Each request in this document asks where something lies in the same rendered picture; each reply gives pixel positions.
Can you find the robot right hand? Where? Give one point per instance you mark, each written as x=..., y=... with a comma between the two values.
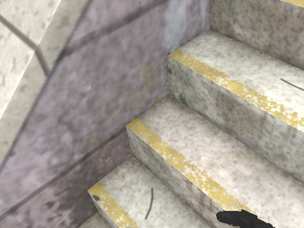
x=243, y=219

